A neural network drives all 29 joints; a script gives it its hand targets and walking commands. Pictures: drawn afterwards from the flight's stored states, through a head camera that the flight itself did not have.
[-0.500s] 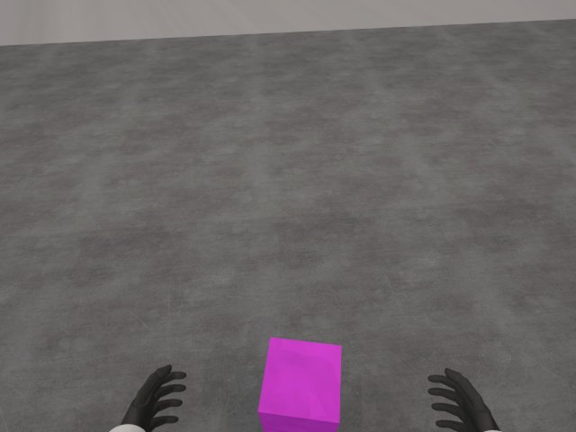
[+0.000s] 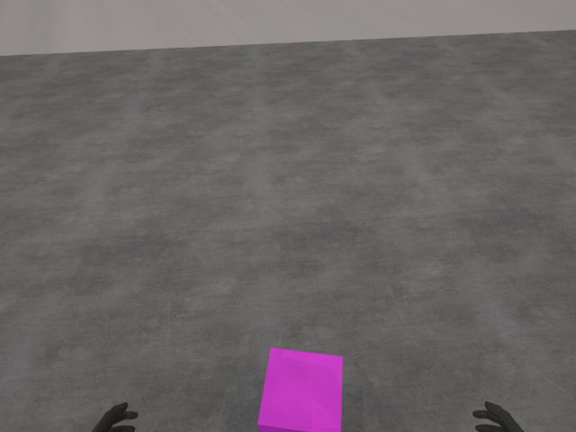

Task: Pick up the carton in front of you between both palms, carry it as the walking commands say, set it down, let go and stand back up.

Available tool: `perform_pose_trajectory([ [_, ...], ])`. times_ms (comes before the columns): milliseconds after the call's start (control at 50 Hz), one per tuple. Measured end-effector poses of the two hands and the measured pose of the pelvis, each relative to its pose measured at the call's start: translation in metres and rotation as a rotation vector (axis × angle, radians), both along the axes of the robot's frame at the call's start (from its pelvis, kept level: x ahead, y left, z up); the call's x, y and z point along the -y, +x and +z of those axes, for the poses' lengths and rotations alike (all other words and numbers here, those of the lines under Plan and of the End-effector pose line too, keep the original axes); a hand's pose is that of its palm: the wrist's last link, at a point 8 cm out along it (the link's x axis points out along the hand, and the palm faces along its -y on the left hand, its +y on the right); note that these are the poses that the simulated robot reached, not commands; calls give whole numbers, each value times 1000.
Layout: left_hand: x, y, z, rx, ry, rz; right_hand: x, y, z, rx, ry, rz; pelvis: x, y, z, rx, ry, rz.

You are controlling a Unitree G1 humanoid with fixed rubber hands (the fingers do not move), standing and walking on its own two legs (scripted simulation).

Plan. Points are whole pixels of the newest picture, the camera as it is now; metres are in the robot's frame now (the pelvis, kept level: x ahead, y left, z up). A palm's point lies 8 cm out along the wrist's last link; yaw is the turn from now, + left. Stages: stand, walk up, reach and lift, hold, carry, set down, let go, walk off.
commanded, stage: stand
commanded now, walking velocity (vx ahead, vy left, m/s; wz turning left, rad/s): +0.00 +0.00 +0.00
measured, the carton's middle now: (302, 402) +0.37 +0.00 -0.65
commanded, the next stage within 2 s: none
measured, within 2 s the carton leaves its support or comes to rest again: neither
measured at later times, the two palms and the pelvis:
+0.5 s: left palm out of the picture +0.10 +0.30 -0.09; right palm out of the picture +0.11 -0.30 -0.09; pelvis +0.00 +0.00 +0.01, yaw +0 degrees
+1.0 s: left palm out of the picture +0.08 +0.31 -0.09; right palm out of the picture +0.08 -0.31 -0.09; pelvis -0.02 +0.00 +0.01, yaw +0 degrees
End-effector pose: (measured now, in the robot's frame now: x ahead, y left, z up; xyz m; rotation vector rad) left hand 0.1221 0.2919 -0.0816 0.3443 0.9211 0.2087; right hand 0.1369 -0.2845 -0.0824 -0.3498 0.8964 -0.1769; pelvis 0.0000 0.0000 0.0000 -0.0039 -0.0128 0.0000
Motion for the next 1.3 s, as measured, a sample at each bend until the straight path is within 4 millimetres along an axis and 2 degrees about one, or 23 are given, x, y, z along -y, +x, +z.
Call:
perform_pose_trajectory([
  [280, 0, -4, -6, -45, -8, 7, 6, -11, -6, -56, -7, -19, 0, 2, 3, 10, 2, -1],
  [900, -14, -43, -11, -154, 7, 29, 20, -57, -11, -173, -23, -54, -1, -16, 9, 32, 3, -4],
  [1300, -20, -50, -11, -183, 16, 34, 23, -65, -12, -202, -26, -62, -1, -20, 10, 32, 3, -5],
])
